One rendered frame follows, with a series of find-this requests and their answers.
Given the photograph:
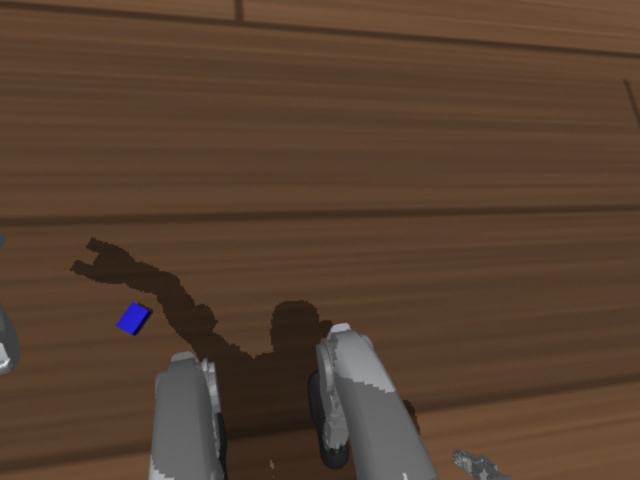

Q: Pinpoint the right robot foot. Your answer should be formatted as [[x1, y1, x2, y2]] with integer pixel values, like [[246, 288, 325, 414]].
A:
[[307, 370, 349, 469]]

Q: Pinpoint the left robot arm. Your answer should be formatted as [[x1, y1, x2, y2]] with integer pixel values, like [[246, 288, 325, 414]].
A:
[[0, 302, 20, 375]]

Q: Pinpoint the right robot hand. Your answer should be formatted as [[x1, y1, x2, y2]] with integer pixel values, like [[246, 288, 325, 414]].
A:
[[452, 450, 513, 480]]

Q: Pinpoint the small box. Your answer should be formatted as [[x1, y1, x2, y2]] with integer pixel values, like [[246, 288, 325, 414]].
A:
[[116, 302, 152, 336]]

